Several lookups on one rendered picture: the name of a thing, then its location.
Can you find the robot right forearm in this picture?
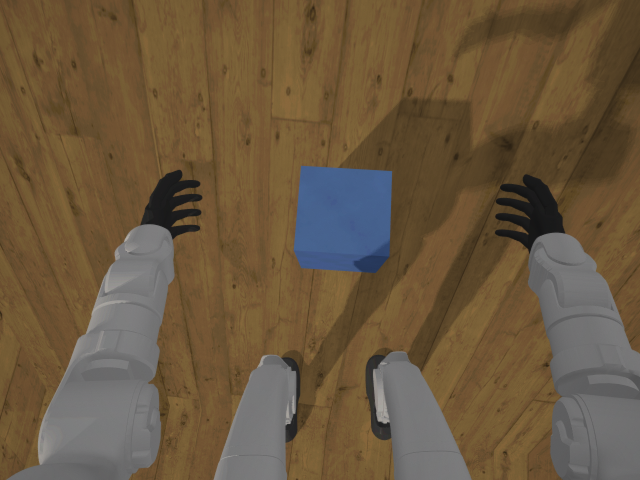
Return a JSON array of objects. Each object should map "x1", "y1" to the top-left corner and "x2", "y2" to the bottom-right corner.
[{"x1": 528, "y1": 233, "x2": 640, "y2": 400}]

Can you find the robot right upper arm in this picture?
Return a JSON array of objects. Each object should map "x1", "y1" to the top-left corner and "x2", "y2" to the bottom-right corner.
[{"x1": 550, "y1": 393, "x2": 640, "y2": 480}]

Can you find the robot left foot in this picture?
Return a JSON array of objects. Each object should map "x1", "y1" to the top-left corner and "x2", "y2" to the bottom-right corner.
[{"x1": 281, "y1": 357, "x2": 300, "y2": 443}]

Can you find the carton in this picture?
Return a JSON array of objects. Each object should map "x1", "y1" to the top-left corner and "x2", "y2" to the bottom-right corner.
[{"x1": 294, "y1": 166, "x2": 392, "y2": 273}]

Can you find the robot left upper arm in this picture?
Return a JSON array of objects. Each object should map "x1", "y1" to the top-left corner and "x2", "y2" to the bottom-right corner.
[{"x1": 6, "y1": 379, "x2": 161, "y2": 480}]

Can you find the robot left thigh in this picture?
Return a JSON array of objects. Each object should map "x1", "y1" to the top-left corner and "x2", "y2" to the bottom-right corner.
[{"x1": 214, "y1": 365, "x2": 296, "y2": 480}]

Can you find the robot left hand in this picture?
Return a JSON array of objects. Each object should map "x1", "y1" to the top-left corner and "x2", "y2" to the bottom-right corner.
[{"x1": 140, "y1": 170, "x2": 202, "y2": 240}]

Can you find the robot left forearm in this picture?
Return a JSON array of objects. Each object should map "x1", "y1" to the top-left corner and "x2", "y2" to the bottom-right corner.
[{"x1": 38, "y1": 224, "x2": 175, "y2": 465}]

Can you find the robot right hand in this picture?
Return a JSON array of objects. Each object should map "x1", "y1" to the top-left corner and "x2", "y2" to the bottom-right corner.
[{"x1": 495, "y1": 174, "x2": 565, "y2": 254}]

